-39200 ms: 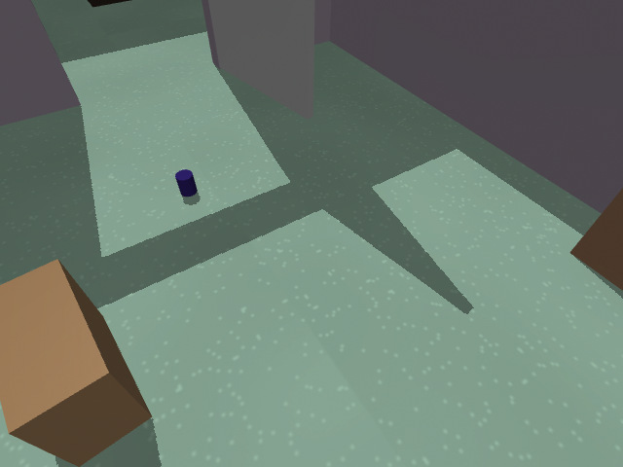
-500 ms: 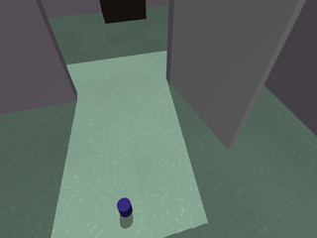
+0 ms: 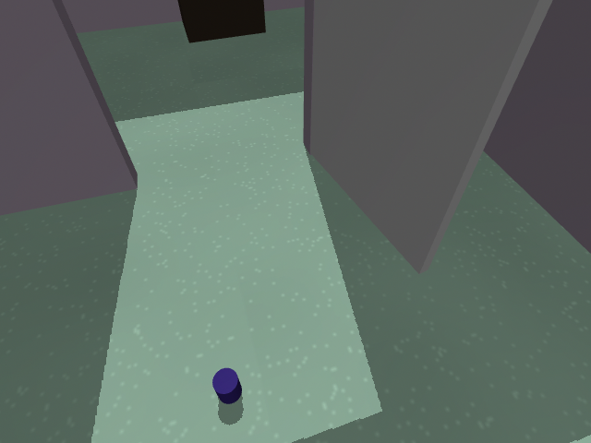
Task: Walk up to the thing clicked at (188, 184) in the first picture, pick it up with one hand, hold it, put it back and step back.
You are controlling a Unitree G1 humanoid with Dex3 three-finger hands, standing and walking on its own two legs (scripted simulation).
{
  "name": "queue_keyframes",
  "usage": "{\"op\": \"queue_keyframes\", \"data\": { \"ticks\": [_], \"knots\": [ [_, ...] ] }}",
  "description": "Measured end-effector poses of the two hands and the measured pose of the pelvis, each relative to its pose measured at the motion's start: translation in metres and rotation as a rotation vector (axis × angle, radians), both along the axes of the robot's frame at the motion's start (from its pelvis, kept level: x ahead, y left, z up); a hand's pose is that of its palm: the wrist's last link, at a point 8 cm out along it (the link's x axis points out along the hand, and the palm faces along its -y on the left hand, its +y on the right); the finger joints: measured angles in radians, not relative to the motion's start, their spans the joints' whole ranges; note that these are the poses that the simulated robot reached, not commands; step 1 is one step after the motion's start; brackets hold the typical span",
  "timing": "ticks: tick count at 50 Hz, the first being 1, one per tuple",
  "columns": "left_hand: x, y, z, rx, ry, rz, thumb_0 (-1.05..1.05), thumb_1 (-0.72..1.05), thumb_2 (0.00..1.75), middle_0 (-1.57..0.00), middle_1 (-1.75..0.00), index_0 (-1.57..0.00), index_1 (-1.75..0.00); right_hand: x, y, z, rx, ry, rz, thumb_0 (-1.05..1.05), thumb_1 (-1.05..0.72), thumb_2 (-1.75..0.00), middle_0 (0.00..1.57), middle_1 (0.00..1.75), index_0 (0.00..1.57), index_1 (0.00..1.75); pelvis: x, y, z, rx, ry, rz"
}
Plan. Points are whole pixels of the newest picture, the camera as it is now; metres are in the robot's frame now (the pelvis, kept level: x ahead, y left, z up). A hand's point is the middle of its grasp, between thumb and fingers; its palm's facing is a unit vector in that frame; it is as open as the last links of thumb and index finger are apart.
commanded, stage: stand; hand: left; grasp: from above
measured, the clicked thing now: (227, 386) +0.43 +0.23 -0.73
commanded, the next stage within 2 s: step back in 1.30 s
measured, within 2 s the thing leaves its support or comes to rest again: neither
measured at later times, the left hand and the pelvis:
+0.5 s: hand out of the picture +0.07 +0.23 -0.16, palm faces +0.01 -0.94 -0.34, open 7.4 cm; pelvis +0.00 -0.01 +0.00, yaw +0 degrees
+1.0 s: hand out of the picture +0.09 +0.23 -0.15, palm faces -0.01 -0.94 -0.35, open 7.4 cm; pelvis +0.00 -0.01 +0.00, yaw -1 degrees
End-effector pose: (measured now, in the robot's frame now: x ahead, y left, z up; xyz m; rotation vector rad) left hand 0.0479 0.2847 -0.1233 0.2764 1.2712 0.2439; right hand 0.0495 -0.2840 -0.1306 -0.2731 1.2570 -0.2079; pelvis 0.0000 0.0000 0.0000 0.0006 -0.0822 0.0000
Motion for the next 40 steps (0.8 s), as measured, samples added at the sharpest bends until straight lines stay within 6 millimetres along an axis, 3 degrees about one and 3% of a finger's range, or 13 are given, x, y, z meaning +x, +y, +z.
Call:
{"op": "queue_keyframes", "data": {
  "ticks": [12, 31, 40],
  "knots": [
    [0.012, -0.004, 0.006, 0.007, -0.032, -0.013, 0.01, 0.9, 0.9, -0.21, -0.3, -0.21, -0.3, 0.006, -0.007, 0.0, 0.003, -0.022, 0.007, 0.0, -0.91, -0.9, 0.2, 0.3, 0.2, 0.3, -0.001, -0.006, 0.001, 0.001, -0.003, -0.004],
    [0.011, -0.006, 0.004, 0.001, -0.013, -0.031, 0.01, 0.9, 0.9, -0.21, -0.3, -0.21, -0.3, -0.004, -0.019, 0.003, -0.008, 0.013, -0.003, 0.0, -0.91, -0.9, 0.2, 0.3, 0.2, 0.3, -0.001, -0.012, 0.001, 0.0, 0.015, -0.01],
    [0.021, -0.006, 0.006, 0.007, -0.022, -0.04, 0.01, 0.9, 0.9, -0.21, -0.3, -0.21, -0.3, 0.002, -0.02, 0.003, -0.006, 0.006, -0.002, 0.0, -0.91, -0.9, 0.2, 0.3, 0.2, 0.3, 0.003, -0.012, 0.001, 0.004, 0.018, -0.014]
  ]
}}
